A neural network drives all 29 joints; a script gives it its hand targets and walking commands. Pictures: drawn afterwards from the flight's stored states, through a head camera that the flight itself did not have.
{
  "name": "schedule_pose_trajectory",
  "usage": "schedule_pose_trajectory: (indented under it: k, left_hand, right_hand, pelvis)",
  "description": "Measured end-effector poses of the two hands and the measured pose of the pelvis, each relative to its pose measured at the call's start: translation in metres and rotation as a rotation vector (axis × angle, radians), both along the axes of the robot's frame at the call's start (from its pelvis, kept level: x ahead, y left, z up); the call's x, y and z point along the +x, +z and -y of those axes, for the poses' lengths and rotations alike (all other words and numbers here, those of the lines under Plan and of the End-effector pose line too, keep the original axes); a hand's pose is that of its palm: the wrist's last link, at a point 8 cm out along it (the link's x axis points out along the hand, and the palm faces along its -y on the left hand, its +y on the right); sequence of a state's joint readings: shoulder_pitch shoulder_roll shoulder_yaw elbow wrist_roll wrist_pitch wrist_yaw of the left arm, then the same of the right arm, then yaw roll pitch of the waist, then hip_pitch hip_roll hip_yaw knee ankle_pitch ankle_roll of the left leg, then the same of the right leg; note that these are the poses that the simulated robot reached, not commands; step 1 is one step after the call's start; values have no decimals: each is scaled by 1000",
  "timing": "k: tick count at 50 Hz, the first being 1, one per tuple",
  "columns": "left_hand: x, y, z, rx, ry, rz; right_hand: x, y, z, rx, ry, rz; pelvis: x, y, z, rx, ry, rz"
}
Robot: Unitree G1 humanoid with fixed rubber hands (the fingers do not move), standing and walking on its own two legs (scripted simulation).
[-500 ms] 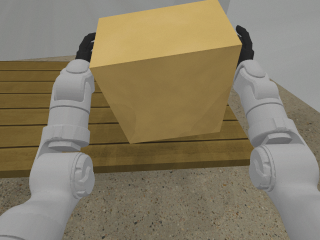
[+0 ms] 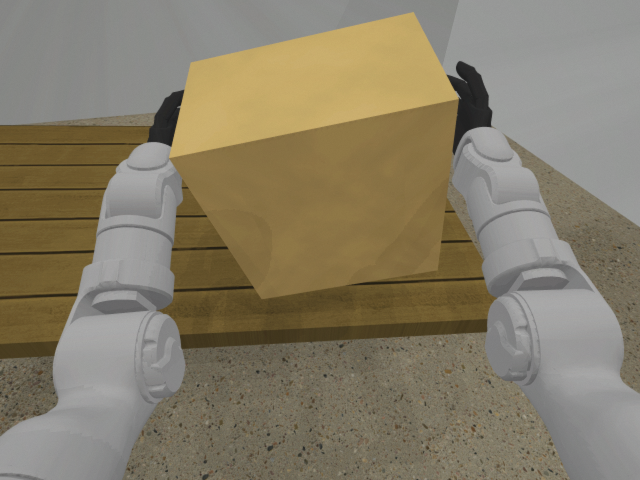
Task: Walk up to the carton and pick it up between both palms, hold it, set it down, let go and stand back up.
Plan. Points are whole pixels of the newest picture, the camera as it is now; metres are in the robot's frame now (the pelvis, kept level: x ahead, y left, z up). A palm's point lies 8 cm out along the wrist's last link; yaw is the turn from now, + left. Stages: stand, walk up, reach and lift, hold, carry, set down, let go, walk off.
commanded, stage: set down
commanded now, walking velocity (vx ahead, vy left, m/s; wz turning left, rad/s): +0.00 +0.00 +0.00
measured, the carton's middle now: (326, 176) +0.44 -0.01 +0.20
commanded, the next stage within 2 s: none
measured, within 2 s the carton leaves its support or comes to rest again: neither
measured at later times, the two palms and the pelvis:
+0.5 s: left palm (185, 163) +0.45 +0.17 +0.21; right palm (464, 148) +0.44 -0.18 +0.25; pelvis +0.01 -0.01 +0.00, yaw +0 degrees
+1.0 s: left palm (189, 177) +0.45 +0.17 +0.19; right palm (457, 161) +0.45 -0.18 +0.23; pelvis +0.01 -0.01 +0.00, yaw +0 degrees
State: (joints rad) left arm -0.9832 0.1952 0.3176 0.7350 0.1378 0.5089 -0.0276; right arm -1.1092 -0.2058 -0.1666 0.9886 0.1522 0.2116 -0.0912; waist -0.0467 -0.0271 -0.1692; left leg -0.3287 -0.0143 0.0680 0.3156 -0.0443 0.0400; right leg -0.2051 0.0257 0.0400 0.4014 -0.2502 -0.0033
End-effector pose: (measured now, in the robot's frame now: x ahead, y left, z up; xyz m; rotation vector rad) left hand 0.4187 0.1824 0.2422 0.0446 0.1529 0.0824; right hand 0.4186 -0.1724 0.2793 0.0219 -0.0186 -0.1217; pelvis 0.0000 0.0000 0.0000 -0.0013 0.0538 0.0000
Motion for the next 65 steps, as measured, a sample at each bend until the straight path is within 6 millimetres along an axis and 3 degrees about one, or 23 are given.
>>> schedule_pose_trajectory:
  k: [23,65]
  left_hand:
    - [26,-28,11,19,-6,-26]
    - [37,-61,11,10,-23,-65]
  right_hand:
    - [24,-32,12,-6,-7,-28]
    - [30,-64,11,2,-30,-73]
  pelvis:
    - [11,1,7,9,0,-15]
    - [14,1,7,12,-1,-22]
